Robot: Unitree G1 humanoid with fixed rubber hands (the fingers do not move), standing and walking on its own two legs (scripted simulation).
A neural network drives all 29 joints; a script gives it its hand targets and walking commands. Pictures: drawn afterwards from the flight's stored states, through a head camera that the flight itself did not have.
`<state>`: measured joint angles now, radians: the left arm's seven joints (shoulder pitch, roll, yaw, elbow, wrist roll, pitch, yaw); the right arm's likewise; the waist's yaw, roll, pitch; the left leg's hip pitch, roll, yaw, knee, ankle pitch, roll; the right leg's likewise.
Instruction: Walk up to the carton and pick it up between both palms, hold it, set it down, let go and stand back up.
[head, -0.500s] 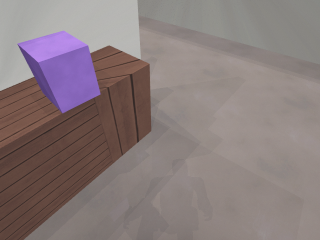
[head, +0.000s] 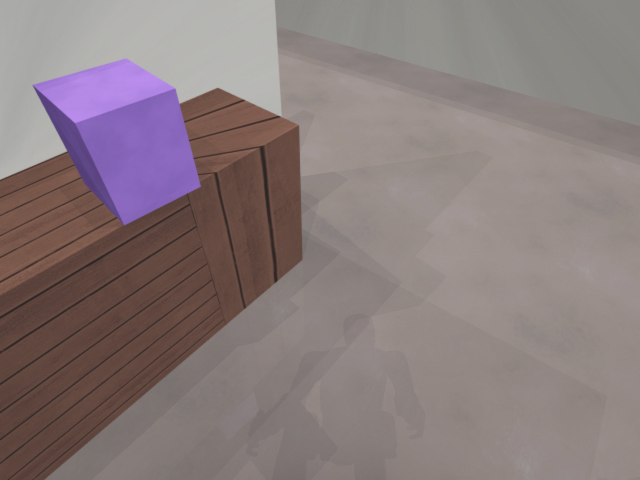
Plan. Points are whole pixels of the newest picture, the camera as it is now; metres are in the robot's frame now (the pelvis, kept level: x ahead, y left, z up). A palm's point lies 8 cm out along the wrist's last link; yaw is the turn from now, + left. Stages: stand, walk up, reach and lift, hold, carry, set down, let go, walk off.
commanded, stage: stand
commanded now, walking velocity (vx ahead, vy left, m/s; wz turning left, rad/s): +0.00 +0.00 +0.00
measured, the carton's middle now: (125, 141) +0.83 +0.43 -0.01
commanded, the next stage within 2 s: none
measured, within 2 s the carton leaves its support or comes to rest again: neither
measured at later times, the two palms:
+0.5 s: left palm out of the picture +0.05 +0.25 -0.13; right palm out of the picture +0.09 -0.24 -0.13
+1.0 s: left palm out of the picture +0.05 +0.25 -0.13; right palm out of the picture +0.08 -0.23 -0.13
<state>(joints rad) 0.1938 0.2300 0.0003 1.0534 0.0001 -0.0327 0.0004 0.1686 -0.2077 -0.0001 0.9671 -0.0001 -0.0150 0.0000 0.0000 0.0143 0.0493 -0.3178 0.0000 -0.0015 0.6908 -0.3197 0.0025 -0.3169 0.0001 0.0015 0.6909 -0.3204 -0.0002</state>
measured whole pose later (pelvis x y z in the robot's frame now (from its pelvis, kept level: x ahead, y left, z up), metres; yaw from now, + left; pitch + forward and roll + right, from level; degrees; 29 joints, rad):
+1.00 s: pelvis +0.00 +0.00 +0.00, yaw +0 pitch -3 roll +0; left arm 0.19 0.23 0.00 1.07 0.00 -0.03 0.00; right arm 0.16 -0.21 0.00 0.99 0.00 -0.01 0.00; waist 0.00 0.01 0.05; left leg -0.32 0.00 0.00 0.66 -0.30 0.00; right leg -0.31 0.00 0.00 0.66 -0.30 0.00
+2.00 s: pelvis +0.00 +0.00 +0.00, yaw +0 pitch -3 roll +0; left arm 0.19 0.23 0.00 1.08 0.00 -0.03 0.00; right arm 0.15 -0.21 0.00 0.99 0.00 -0.01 0.00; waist 0.00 0.01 0.05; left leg -0.30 0.00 0.00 0.65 -0.30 0.00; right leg -0.30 0.00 0.00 0.64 -0.29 0.00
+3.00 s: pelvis +0.00 +0.00 +0.01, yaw +0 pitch -3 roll +0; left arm 0.19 0.23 0.00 1.08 0.00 -0.03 0.00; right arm 0.15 -0.21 0.00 1.00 0.00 -0.01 0.00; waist 0.00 0.01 0.05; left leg -0.29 0.00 0.00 0.63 -0.28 0.00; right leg -0.29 0.00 0.00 0.62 -0.28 0.00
